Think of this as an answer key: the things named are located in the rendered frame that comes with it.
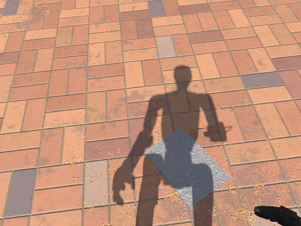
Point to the right robot hand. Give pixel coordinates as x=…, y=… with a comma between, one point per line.
x=282, y=215

